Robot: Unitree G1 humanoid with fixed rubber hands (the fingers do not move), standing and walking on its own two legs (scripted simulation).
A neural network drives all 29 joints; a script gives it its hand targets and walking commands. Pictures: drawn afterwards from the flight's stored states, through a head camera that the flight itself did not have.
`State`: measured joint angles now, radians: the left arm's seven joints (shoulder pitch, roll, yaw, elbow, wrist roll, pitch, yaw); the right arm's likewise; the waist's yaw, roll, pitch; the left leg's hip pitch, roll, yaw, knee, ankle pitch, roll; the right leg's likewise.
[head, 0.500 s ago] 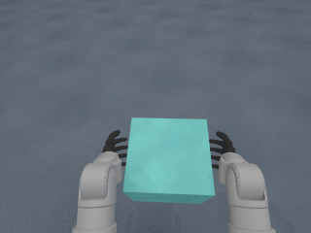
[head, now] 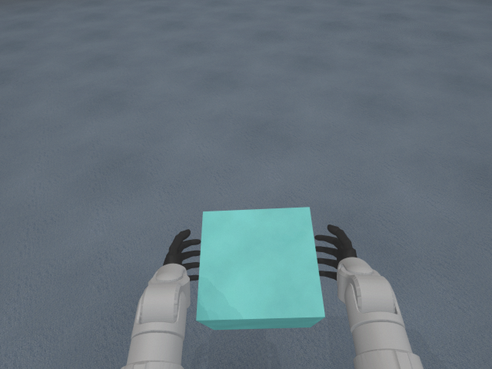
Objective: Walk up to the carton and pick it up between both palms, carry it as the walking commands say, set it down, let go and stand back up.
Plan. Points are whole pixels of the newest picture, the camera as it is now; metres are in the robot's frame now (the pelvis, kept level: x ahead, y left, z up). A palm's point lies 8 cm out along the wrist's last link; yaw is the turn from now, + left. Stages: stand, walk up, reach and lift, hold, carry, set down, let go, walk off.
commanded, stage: set down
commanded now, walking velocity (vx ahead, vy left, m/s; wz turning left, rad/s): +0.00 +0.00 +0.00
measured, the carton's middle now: (259, 272) +0.32 +0.02 -0.05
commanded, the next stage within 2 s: none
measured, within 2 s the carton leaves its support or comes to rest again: neither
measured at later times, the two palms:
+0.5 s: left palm (195, 275) +0.31 +0.14 -0.05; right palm (344, 274) +0.32 -0.14 -0.05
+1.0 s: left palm (208, 297) +0.31 +0.13 -0.16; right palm (334, 290) +0.34 -0.15 -0.15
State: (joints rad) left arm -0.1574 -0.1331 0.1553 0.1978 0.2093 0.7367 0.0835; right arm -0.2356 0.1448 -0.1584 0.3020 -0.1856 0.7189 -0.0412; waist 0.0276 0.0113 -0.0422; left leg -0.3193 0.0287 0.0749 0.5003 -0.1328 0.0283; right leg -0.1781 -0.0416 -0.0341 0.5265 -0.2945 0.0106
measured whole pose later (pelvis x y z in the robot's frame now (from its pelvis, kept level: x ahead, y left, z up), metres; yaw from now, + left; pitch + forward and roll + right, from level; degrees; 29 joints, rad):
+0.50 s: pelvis -0.01 +0.00 -0.02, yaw -3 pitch +5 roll +1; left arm -0.41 -0.20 0.43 0.50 0.33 0.43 0.07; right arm -0.52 0.18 -0.47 0.70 -0.30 0.32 0.03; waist 0.03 -0.06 0.06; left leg -0.55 -0.01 0.06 0.59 -0.13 0.03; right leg -0.48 -0.04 0.03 0.73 -0.34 -0.04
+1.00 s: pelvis -0.03 -0.03 -0.07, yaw -2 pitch +30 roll +2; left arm -0.42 -0.10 0.31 0.51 0.20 0.12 0.10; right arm -0.53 0.19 -0.30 0.60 -0.29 0.08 -0.14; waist 0.03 -0.06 -0.07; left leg -1.20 0.02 0.05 0.81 -0.14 0.00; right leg -1.14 -0.01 0.03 0.98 -0.37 0.00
